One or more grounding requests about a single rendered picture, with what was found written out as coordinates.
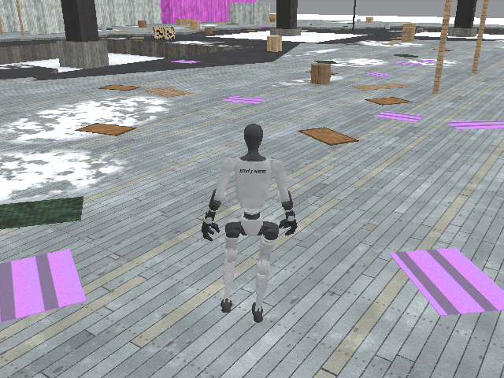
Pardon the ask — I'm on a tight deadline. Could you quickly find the robot right forearm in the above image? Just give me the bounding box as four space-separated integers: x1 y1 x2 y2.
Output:
281 191 295 221

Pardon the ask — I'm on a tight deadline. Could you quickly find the left robot upper arm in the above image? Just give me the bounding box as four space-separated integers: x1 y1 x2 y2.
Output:
214 157 237 202

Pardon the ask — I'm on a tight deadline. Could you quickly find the robot left forearm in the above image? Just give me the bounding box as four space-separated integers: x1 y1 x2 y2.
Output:
204 189 221 224

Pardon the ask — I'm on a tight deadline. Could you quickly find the robot left hand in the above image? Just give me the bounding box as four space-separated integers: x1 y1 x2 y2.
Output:
201 221 220 241

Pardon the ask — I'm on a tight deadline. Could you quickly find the right robot upper arm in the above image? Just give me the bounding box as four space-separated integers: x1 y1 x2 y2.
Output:
269 158 290 202

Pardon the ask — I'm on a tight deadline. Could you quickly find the robot right hand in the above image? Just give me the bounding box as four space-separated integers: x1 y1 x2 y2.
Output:
279 219 298 235

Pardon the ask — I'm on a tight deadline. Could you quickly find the robot torso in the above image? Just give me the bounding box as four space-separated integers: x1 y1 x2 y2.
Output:
235 154 271 236

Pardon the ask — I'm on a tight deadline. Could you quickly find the robot left thigh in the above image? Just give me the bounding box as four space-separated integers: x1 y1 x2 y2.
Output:
224 218 241 262

